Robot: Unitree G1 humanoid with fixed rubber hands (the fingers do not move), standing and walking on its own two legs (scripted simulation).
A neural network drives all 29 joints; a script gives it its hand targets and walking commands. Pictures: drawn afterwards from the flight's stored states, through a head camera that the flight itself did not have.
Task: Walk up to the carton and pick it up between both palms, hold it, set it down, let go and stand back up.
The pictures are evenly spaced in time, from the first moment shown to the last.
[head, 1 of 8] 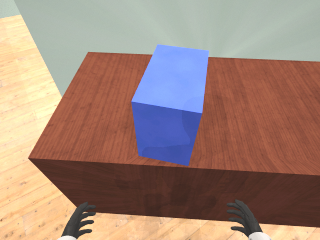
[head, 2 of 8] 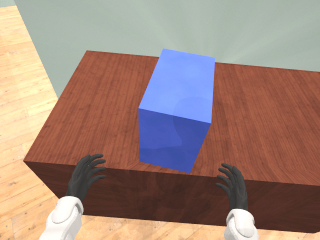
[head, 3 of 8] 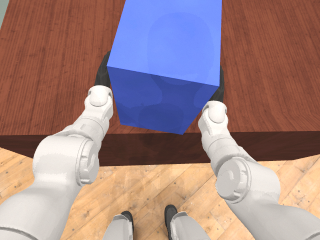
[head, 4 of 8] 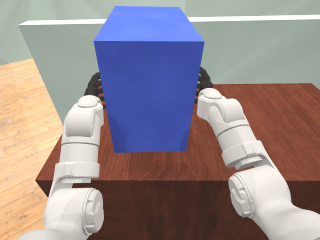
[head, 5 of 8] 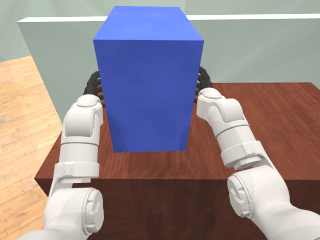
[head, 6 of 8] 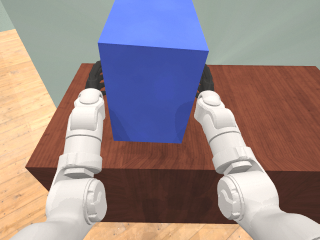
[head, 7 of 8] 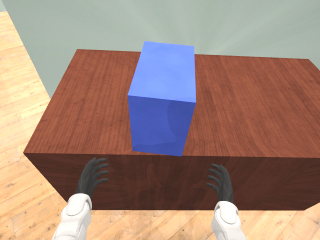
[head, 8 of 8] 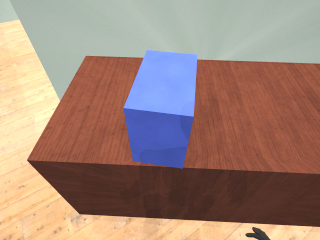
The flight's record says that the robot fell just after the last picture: no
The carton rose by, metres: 0.26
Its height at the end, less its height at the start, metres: +0.00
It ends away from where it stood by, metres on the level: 0.02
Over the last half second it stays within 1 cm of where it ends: yes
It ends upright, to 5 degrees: yes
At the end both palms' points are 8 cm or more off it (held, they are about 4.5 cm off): yes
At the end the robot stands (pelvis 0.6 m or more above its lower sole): yes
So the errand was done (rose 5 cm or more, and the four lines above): yes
